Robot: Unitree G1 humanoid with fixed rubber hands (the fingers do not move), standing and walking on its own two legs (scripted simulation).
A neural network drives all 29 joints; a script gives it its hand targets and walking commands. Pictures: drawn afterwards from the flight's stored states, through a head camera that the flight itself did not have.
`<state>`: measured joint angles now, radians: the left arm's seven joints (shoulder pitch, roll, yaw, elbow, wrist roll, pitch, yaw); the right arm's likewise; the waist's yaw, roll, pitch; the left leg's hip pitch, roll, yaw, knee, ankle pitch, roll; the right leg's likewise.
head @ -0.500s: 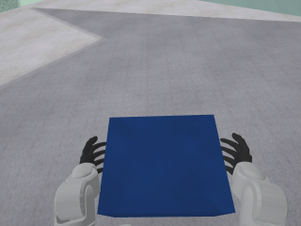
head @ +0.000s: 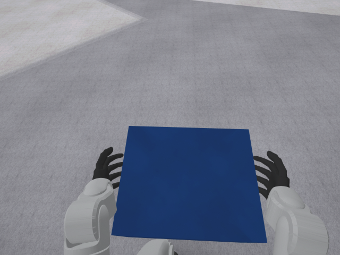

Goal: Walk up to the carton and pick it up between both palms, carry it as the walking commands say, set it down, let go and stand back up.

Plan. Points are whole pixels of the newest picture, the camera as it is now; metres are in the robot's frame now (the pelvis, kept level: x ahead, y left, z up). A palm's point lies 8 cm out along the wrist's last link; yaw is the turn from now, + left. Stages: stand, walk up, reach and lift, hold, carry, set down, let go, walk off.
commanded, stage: carry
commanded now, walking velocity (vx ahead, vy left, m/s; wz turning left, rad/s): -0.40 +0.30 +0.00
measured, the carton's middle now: (186, 185) +0.29 +0.00 +0.01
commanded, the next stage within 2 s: none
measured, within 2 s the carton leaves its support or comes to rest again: neither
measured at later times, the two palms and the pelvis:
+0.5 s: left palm out of the picture +0.00 +0.37 +0.08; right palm out of the picture +0.03 +0.03 +0.10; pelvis -0.23 +0.18 +0.00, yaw -1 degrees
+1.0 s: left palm out of the picture -0.06 +0.51 +0.12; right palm out of the picture -0.06 +0.16 +0.14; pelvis -0.30 +0.34 +0.03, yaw -1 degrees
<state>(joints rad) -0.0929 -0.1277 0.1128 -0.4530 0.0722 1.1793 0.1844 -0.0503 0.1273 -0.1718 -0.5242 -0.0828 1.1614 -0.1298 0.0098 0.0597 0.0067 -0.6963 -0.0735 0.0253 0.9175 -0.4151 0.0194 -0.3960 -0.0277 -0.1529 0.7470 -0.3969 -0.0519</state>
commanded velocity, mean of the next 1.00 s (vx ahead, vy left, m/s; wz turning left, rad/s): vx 0.19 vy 0.10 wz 0.00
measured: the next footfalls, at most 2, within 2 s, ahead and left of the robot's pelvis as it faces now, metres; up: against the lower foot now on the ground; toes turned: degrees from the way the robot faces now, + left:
left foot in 0.26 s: -0.08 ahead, +0.28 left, +0.00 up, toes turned +0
right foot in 0.56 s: -0.28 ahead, +0.13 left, +0.00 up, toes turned -11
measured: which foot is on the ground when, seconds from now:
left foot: up 0.00-0.24, down 0.26-0.58, up 0.60-0.78, down 0.80-1.00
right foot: down 0.00-0.28, up 0.30-0.54, down 0.56-0.84, up 0.86-1.00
